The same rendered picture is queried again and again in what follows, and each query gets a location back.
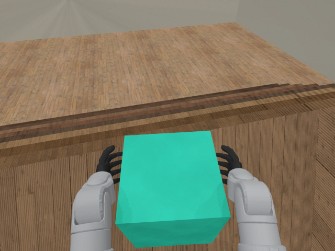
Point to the robot right hand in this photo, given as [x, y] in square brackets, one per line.
[233, 161]

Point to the right robot forearm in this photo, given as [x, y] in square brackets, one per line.
[255, 212]

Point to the carton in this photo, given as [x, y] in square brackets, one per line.
[170, 191]

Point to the left robot forearm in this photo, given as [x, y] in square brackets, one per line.
[91, 214]

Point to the robot left hand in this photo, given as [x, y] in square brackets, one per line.
[105, 165]

